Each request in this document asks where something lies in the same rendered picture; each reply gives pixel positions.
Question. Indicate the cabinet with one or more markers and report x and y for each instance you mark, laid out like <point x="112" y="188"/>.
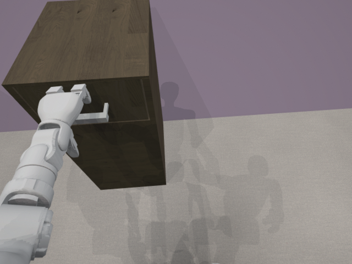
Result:
<point x="84" y="41"/>

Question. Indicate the drawer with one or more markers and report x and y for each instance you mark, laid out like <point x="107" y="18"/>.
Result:
<point x="126" y="98"/>

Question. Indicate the handle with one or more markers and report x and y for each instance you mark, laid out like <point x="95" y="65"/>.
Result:
<point x="88" y="118"/>

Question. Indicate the left robot upper arm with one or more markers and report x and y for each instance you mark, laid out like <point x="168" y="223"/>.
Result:
<point x="25" y="233"/>

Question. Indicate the robot left forearm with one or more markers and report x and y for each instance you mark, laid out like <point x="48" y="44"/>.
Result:
<point x="33" y="181"/>

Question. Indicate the left robot hand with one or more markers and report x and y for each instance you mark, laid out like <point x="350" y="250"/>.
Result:
<point x="66" y="107"/>

